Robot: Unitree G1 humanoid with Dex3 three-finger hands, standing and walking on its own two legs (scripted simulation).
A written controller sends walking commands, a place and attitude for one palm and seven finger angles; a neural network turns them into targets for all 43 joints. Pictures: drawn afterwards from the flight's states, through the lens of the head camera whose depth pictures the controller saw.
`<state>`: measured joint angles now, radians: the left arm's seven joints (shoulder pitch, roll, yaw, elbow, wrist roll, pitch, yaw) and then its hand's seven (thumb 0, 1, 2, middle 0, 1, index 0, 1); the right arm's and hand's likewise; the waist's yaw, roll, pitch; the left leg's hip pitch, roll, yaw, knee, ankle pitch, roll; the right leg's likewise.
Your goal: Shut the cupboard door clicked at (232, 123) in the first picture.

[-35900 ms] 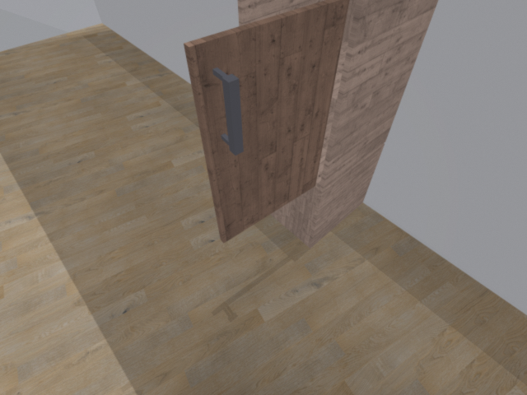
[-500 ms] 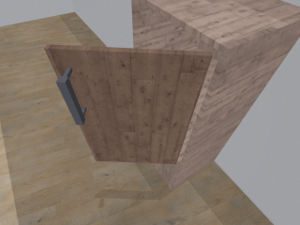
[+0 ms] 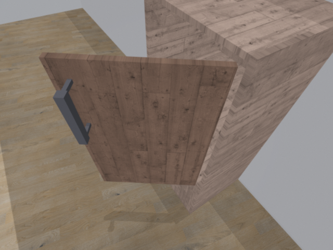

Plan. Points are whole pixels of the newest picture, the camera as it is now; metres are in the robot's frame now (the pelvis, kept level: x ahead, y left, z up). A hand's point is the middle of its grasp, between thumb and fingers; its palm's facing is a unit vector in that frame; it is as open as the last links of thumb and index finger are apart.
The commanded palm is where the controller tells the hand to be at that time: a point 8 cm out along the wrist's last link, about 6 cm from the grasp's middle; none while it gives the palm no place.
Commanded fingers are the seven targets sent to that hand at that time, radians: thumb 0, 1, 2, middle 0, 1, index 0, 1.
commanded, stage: come to a stop and stand still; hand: left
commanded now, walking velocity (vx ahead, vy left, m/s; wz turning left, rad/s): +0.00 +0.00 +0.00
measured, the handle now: (76, 114) +0.38 +0.24 +0.11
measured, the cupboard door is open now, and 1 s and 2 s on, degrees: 55 55 55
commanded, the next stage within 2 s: look again from close up in 0.06 s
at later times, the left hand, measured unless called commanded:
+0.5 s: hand out of the picture +0.01 +0.19 -0.17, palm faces +0.00 -0.97 -0.23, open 7.3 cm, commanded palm none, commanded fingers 0.00 0.90 0.90 -0.20 -0.30 -0.20 -0.30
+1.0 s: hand out of the picture -0.01 +0.19 -0.18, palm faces +0.00 -0.97 -0.23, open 7.4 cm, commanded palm none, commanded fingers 0.00 0.90 0.90 -0.20 -0.30 -0.20 -0.30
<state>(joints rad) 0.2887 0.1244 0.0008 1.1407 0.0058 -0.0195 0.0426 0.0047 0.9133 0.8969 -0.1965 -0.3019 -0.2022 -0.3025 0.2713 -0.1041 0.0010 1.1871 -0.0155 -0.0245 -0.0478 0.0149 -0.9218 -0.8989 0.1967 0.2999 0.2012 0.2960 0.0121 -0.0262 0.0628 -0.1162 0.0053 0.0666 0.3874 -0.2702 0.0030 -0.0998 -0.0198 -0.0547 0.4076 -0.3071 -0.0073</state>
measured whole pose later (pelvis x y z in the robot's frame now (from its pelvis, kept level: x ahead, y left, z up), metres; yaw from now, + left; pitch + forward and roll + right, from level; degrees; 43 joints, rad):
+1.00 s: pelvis -0.04 +0.01 -0.01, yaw -2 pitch +0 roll +1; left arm 0.25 0.17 0.00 1.03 0.01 0.02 0.04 0.00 0.90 0.90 -0.20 -0.30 -0.20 -0.30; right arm 0.22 -0.17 -0.02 1.06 -0.02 0.02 -0.03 0.01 -0.91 -0.90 0.20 0.30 0.20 0.30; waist 0.02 0.00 0.09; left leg -0.23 0.01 0.10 0.53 -0.29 0.01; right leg -0.24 -0.03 -0.01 0.58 -0.34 -0.01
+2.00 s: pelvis -0.04 +0.02 -0.01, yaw +0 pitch -2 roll +0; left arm 0.30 0.19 -0.01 0.99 0.01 0.00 0.05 0.00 0.91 0.90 -0.20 -0.30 -0.20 -0.30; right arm 0.17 -0.16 -0.01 1.06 -0.01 0.00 -0.02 0.01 -0.91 -0.90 0.20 0.30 0.20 0.30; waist 0.02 -0.02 0.01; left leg -0.20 0.00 0.06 0.52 -0.29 0.03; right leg -0.17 -0.02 -0.03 0.51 -0.30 0.01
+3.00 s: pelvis -0.09 +0.05 +0.00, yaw +0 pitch -1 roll +0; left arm 0.34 0.14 -0.01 1.07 0.02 0.00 0.04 0.00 0.91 0.90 -0.20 -0.30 -0.20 -0.30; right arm 0.26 -0.14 -0.03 1.13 -0.01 0.00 -0.01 0.01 -0.92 -0.90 0.20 0.30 0.20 0.30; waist 0.00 -0.02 0.04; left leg -0.24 -0.04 0.09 0.43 -0.17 0.07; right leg -0.23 -0.06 0.00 0.44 -0.19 0.05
